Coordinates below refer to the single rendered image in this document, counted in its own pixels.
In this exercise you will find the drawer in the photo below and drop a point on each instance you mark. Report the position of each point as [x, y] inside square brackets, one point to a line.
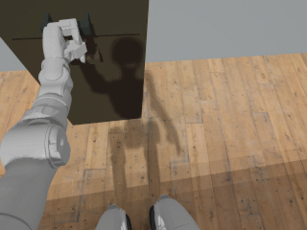
[21, 18]

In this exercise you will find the robot left hand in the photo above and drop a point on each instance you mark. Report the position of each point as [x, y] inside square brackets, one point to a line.
[54, 45]

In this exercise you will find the robot left forearm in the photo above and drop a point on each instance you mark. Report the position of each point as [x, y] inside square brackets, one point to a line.
[53, 101]

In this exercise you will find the right robot thigh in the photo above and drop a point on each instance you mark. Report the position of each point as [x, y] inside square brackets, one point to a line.
[173, 216]

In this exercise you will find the handle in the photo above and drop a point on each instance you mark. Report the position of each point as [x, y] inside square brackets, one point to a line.
[84, 26]
[89, 59]

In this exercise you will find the robot left upper arm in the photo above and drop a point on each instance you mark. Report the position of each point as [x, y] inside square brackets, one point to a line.
[31, 156]

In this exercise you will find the cabinet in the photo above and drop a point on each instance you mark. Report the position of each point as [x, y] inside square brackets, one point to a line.
[104, 92]

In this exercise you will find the right robot shin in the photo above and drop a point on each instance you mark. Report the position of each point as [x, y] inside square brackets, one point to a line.
[157, 226]

